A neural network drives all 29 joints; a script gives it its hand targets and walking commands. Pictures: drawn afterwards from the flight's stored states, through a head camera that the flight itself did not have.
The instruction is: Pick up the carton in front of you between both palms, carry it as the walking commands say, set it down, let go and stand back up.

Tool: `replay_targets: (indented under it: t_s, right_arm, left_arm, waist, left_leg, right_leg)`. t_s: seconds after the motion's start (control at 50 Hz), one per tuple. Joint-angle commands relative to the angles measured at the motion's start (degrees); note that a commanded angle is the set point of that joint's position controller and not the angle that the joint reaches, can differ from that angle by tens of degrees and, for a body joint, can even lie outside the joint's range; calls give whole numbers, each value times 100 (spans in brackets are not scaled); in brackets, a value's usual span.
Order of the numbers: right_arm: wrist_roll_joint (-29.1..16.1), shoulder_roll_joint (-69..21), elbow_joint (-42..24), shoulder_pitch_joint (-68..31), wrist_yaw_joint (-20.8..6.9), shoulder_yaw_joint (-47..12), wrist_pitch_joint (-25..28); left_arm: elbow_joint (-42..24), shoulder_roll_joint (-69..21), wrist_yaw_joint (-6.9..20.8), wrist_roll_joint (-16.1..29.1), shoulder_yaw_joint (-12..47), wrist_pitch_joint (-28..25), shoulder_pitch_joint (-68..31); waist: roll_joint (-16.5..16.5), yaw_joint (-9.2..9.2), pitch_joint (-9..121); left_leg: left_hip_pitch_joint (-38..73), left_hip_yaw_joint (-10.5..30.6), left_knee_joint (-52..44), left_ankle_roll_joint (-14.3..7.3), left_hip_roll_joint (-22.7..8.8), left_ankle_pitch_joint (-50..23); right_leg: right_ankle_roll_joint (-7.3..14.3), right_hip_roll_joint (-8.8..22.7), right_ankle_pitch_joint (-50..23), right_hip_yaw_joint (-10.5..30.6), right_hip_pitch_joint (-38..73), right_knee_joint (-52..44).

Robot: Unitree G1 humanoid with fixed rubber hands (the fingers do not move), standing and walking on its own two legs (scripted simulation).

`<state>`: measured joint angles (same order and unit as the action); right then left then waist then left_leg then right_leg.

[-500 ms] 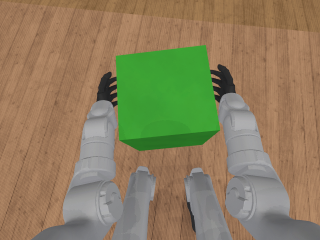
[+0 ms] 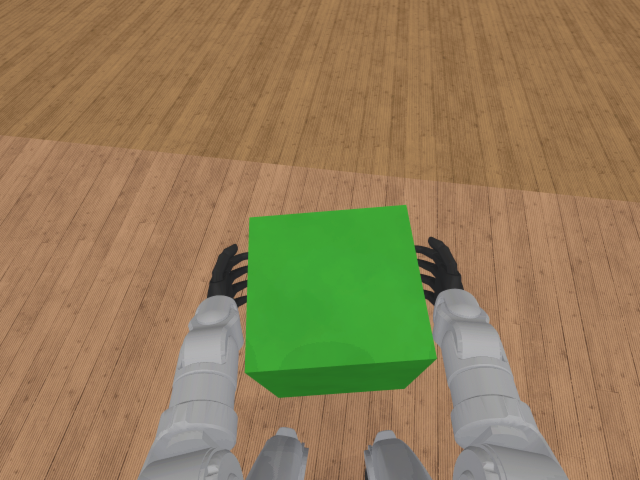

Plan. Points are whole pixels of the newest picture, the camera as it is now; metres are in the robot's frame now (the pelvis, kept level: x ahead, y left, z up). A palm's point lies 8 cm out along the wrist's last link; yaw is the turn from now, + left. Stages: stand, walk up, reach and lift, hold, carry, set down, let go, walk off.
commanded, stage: reach and lift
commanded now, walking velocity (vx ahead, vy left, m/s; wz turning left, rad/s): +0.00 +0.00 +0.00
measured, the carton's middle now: (335, 312) +0.35 +0.01 -0.09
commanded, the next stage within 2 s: hold in 1.42 s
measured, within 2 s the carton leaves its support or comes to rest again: neither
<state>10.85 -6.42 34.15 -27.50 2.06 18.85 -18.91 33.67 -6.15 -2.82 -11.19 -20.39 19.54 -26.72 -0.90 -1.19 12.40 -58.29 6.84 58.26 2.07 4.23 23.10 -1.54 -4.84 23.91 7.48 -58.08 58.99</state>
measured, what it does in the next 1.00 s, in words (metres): rises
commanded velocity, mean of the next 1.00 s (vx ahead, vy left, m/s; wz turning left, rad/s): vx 0.00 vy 0.00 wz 0.00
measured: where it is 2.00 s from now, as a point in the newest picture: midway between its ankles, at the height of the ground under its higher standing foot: outside the picture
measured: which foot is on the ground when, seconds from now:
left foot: down 0.00-1.00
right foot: down 0.00-1.00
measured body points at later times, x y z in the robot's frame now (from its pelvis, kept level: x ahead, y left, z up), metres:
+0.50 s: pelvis +0.03 +0.00 +0.08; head -0.01 +0.00 +0.53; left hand +0.32 +0.16 +0.08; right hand +0.33 -0.15 +0.09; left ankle +0.04 +0.13 -0.66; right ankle +0.03 -0.13 -0.66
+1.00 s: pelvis +0.02 +0.00 +0.08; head +0.00 +0.01 +0.53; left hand +0.33 +0.16 +0.09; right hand +0.33 -0.15 +0.10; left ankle +0.04 +0.13 -0.66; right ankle +0.03 -0.13 -0.66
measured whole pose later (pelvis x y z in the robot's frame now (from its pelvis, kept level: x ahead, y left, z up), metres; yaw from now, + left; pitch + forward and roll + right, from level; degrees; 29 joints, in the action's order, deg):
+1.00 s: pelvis +0.02 +0.00 +0.08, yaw +0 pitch -4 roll +0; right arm 15.9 -9.0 18.5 -16.2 -1.5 15.2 -36.3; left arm 19.4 -8.9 0.2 -15.8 -15.6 36.3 -16.0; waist -0.4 -0.4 -1.3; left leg -6.8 7.4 22.9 0.6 2.3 11.6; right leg -0.9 -2.1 12.3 8.3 -6.5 23.3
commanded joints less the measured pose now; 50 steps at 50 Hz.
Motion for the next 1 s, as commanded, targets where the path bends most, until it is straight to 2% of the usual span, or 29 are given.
replay_targets:
  t_s: [0.0, 0.06, 0.08, 0.12, 0.16, 0.18, 0.2, 0.24, 0.26, 0.3, 0.34, 0.38, 0.44, 0.46, 0.48, 0.54, 0.56, 0.64, 0.66, 0.68, 0.74, 0.76, 0.78, 0.8, 0.84, 0.88, 0.94, 0.96, 0.98]
  right_arm:
    - [-730, -6034, 56, -2253, -1284, -3388, -34]
    - [-766, -6033, -64, -1916, -1290, -3484, -106]
    - [-755, -5935, -4, -1813, -1293, -3450, -150]
    - [-722, -5857, -172, -1725, -1281, -3483, -223]
    - [-786, -5924, -363, -1567, -1279, -3601, -327]
    - [-779, -5909, -444, -1490, -1277, -3623, -391]
    - [-833, -5980, -543, -1445, -1277, -3702, -469]
    - [-834, -5910, -789, -1206, -1310, -3796, -667]
    - [-868, -5933, -882, -1236, -1319, -3848, -766]
    - [-854, -5832, -1046, -1130, -1351, -3845, -951]
    - [-937, -5877, -1282, -1171, -1406, -3930, -1121]
    - [-817, -5659, -1218, -1110, -1453, -3725, -1312]
    - [-627, -5555, -1059, -1322, -1512, -3412, -1470]
    - [-602, -5552, -982, -1428, -1538, -3303, -1472]
    - [-620, -5623, -992, -1596, -1577, -3315, -1479]
    - [-722, -5698, -1141, -1880, -1665, -3420, -1472]
    - [-728, -5708, -1168, -1915, -1664, -3410, -1461]
    - [-694, -5650, -1083, -1941, -1651, -3311, -1416]
    - [-707, -5628, -1138, -2065, -1649, -3325, -1413]
    - [-693, -5622, -1248, -2049, -1647, -3385, -1433]
    - [-738, -5592, -1365, -1958, -1646, -3444, -1488]
    - [-704, -5513, -1356, -1896, -1642, -3403, -1504]
    - [-683, -5524, -1371, -1890, -1638, -3417, -1516]
    - [-648, -5474, -1369, -1739, -1633, -3354, -1536]
    - [-658, -5485, -1463, -1689, -1625, -3432, -1544]
    - [-717, -5453, -1570, -1698, -1616, -3449, -1573]
    - [-746, -5438, -1678, -1612, -1625, -3520, -1606]
    - [-783, -5432, -1707, -1557, -1625, -3544, -1609]
    - [-738, -5403, -1702, -1507, -1611, -3516, -1631]
  left_arm:
    - [24, -5983, 1454, 730, 3506, -9, -2369]
    - [-215, -5878, 1442, 753, 3667, 54, -2038]
    - [-208, -5734, 1451, 711, 3586, 88, -1963]
    - [-186, -5748, 1478, 716, 3575, 183, -1779]
    - [-450, -5741, 1506, 808, 3741, 290, -1667]
    - [-540, -5763, 1529, 880, 3812, 357, -1724]
    - [-618, -5738, 1540, 919, 3900, 437, -1650]
    - [-802, -5749, 1555, 950, 3973, 634, -1388]
    - [-909, -5720, 1565, 957, 3991, 712, -1369]
    - [-1007, -5792, 1571, 968, 4025, 912, -1225]
    - [-1117, -5736, 1593, 933, 4026, 1118, -1142]
    - [-1167, -5693, 1607, 914, 3916, 1273, -1221]
    - [-1093, -5492, 1660, 773, 3655, 1408, -1540]
    - [-1032, -5530, 1668, 737, 3598, 1434, -1630]
    - [-1083, -5551, 1682, 749, 3548, 1427, -1809]
    - [-1140, -5795, 1687, 768, 3611, 1442, -1992]
    - [-1126, -5821, 1691, 812, 3655, 1442, -2032]
    - [-1053, -5821, 1663, 719, 3566, 1425, -2036]
    - [-1128, -5771, 1662, 746, 3595, 1416, -2127]
    - [-1128, -5800, 1661, 762, 3628, 1451, -2082]
    - [-1248, -5806, 1648, 776, 3657, 1502, -1944]
    - [-1193, -5807, 1642, 800, 3654, 1522, -1942]
    - [-1293, -5772, 1632, 788, 3675, 1516, -1950]
    - [-1318, -5743, 1617, 779, 3667, 1535, -1878]
    - [-1352, -5685, 1611, 783, 3647, 1533, -1815]
    - [-1396, -5672, 1598, 762, 3625, 1553, -1699]
    - [-1483, -5646, 1591, 788, 3659, 1589, -1598]
    - [-1502, -5623, 1584, 777, 3661, 1601, -1519]
    - [-1589, -5617, 1597, 797, 3641, 1601, -1576]
  waist:
    - [45, -34, 2681]
    - [23, -9, 2343]
    - [28, -103, 2106]
    - [16, -23, 1838]
    - [12, -50, 1643]
    - [-7, 64, 1610]
    - [-11, -24, 1557]
    - [-25, 35, 1346]
    - [9, -40, 1140]
    - [32, 66, 859]
    - [83, 24, 572]
    - [144, 92, 133]
    - [-35, 115, -426]
    - [50, 138, -546]
    - [1, 65, -529]
    - [143, 51, -177]
    - [56, 91, -73]
    - [226, 70, 39]
    - [181, 29, 19]
    - [195, 117, 97]
    - [129, 15, 162]
    - [146, 159, 173]
    - [72, 105, 164]
    - [151, 177, 170]
    - [49, 127, 133]
    - [123, 53, 106]
    - [54, 66, 140]
    - [156, 41, 51]
    - [84, 95, 104]
  left_leg:
    - [2998, -372, -1422, -110, 339, -2146]
    - [3535, -315, -1838, -121, 305, -2511]
    - [3576, -325, -2017, -129, 293, -2452]
    - [3818, -298, -2314, -135, 272, -2471]
    - [4129, -313, -2508, -138, 270, -2549]
    - [4295, -307, -2634, -126, 255, -2577]
    - [4429, -291, -2735, -146, 230, -2576]
    - [4700, -311, -2968, -118, 232, -2663]
    - [4820, -313, -3085, -115, 213, -2647]
    - [4988, -312, -3249, -103, 188, -2564]
    - [5083, -337, -3398, -96, 180, -2306]
    - [5055, -308, -3550, -95, 118, -1960]
    - [4945, -325, -3713, -139, 100, -1223]
    - [4970, -314, -3724, -125, 99, -1080]
    - [4983, -319, -3741, -158, 88, -1013]
    - [5201, -329, -3707, -153, 97, -1307]
    - [5250, -340, -3668, -148, 90, -1421]
    - [5363, -352, -3686, -113, 91, -1498]
    - [5291, -370, -3678, -106, 84, -1518]
    - [5364, -385, -3709, -91, 88, -1503]
    - [5483, -351, -3721, -95, 90, -1761]
    - [5535, -366, -3733, -71, 111, -1799]
    - [5606, -329, -3765, -97, 88, -1868]
    - [5696, -354, -3780, -71, 95, -1907]
    - [5741, -367, -3793, -92, 97, -1897]
    - [5667, -351, -3857, -107, 110, -1991]
    - [5737, -350, -3867, -95, 120, -2183]
    - [5719, -384, -3898, -102, 148, -2195]
    - [5657, -385, -3887, -93, 165, -2194]
  right_leg:
    - [12, -305, -2139, -325, 2620, -1519]
    - [-17, -263, -2536, -260, 3154, -1926]
    - [-19, -243, -2490, -242, 3255, -2094]
    - [-19, -215, -2543, -235, 3561, -2363]
    - [-19, -161, -2627, -167, 3942, -2603]
    - [-29, -164, -2721, -188, 4098, -2715]
    - [-29, -137, -2677, -186, 4270, -2805]
    - [-40, -112, -2827, -198, 4580, -3045]
    - [-40, -105, -2732, -220, 4649, -3165]
    - [-25, -89, -2660, -222, 4808, -3361]
    - [-25, -62, -2358, -250, 4927, -3530]
    - [57, -51, -1946, -310, 4907, -3684]
    - [52, -29, -1202, -382, 4802, -3824]
    - [92, -20, -1054, -372, 4755, -3844]
    - [78, -34, -978, -389, 4743, -3838]
    - [94, -27, -1298, -373, 4921, -3767]
    - [83, -49, -1397, -383, 4982, -3757]
    - [91, -61, -1469, -390, 5049, -3742]
    - [89, -77, -1455, -430, 5081, -3747]
    - [76, -94, -1491, -430, 5097, -3750]
    - [77, -90, -1661, -449, 5201, -3783]
    - [88, -85, -1668, -417, 5222, -3854]
    - [71, -111, -1730, -454, 5174, -3832]
    - [79, -109, -1758, -454, 5184, -3857]
    - [69, -97, -1761, -461, 5185, -3909]
    - [43, -104, -1905, -432, 5344, -3907]
    - [44, -110, -2016, -455, 5380, -3958]
    - [24, -111, -2139, -427, 5371, -3958]
    - [37, -112, -2131, -418, 5508, -3973]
